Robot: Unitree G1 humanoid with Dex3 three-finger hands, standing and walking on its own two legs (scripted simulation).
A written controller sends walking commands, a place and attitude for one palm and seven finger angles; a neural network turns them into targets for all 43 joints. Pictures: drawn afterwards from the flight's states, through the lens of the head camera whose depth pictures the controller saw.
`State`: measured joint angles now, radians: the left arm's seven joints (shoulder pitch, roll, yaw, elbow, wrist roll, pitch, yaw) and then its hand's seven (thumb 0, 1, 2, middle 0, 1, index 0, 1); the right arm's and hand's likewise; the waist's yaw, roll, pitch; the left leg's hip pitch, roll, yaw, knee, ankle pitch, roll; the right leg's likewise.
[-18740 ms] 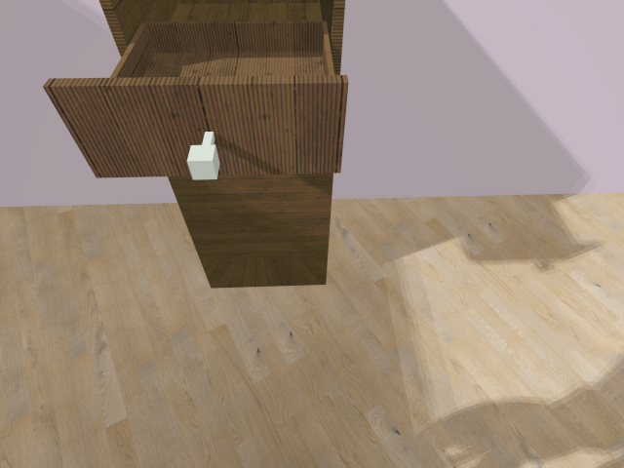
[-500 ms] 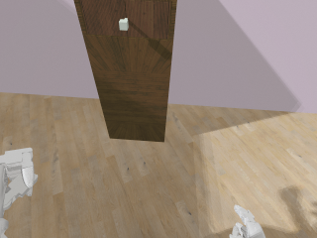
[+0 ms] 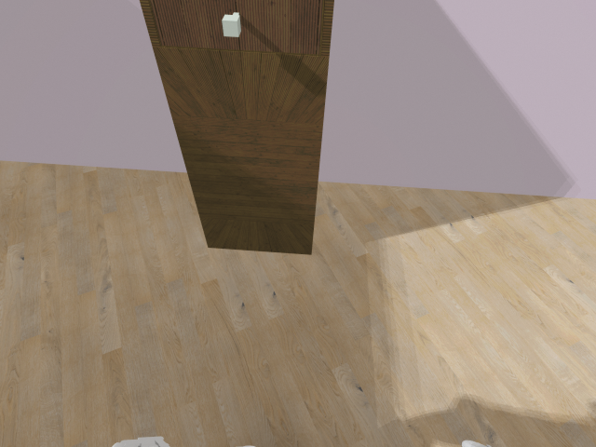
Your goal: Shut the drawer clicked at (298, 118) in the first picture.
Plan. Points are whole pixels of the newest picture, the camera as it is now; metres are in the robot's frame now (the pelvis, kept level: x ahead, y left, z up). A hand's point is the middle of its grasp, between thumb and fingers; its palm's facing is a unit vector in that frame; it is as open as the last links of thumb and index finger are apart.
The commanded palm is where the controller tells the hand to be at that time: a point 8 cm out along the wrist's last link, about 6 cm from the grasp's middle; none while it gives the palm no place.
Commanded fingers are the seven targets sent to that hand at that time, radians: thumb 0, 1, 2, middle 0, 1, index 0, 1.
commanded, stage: let the arm hang, fingers relaxed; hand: left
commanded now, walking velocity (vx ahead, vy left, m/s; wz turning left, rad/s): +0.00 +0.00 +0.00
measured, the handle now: (233, 22) +0.92 +0.17 +0.16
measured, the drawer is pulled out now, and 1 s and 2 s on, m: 0.00 0.00 0.00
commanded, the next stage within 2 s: look to check the result in 0.84 s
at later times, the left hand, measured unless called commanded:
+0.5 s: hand out of the picture +0.00 +0.21 -0.15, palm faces +0.02 -0.95 -0.31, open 6.9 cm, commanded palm none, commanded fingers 0.00 0.90 0.90 -0.20 -0.30 -0.20 -0.30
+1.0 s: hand out of the picture +0.05 +0.16 -0.16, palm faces +0.01 -0.97 -0.23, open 7.4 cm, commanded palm none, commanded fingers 0.00 0.90 0.90 -0.20 -0.30 -0.20 -0.30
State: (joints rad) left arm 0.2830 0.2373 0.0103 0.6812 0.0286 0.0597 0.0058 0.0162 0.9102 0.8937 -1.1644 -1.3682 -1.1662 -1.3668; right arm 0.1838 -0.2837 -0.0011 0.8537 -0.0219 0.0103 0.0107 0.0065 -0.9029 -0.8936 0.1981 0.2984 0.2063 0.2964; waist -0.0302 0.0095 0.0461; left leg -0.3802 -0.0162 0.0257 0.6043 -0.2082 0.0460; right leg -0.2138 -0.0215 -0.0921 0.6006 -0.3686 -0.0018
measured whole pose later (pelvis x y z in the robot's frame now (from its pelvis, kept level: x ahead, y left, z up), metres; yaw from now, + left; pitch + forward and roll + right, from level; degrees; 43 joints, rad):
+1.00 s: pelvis +0.03 -0.03 +0.02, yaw -1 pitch -2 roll +0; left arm 0.22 0.17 0.02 1.15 0.00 -0.01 0.03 0.01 0.91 0.89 -0.20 -0.30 -0.20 -0.30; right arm 0.22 -0.20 -0.01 1.15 -0.01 0.01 -0.03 0.00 -0.90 -0.89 0.20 0.30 0.20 0.30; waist -0.02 0.02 0.07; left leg -0.21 0.01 0.02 0.40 -0.15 0.00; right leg -0.04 0.01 -0.09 0.36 -0.29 -0.04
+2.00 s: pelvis +0.04 -0.04 +0.02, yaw -2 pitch -3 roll +0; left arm 0.19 0.23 0.03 1.14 0.00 -0.01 0.02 0.01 0.91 0.89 -0.20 -0.30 -0.20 -0.30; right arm 0.17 -0.25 -0.01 1.14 -0.01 0.02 -0.03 0.00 -0.90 -0.89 0.20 0.30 0.21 0.30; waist -0.01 0.02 0.07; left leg -0.17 0.03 0.03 0.38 -0.17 -0.02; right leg 0.02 0.04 -0.08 0.31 -0.29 -0.05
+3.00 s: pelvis +0.03 -0.03 +0.02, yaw -2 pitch -2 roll +0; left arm 0.15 0.28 0.02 1.14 0.01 -0.01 0.01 0.01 0.91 0.89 -0.20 -0.30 -0.20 -0.30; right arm 0.14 -0.29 -0.01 1.14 -0.01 0.01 -0.02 0.00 -0.90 -0.89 0.20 0.30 0.21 0.30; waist -0.01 0.02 0.07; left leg -0.16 0.02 0.04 0.33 -0.13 0.00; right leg 0.01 0.02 -0.07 0.28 -0.25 -0.04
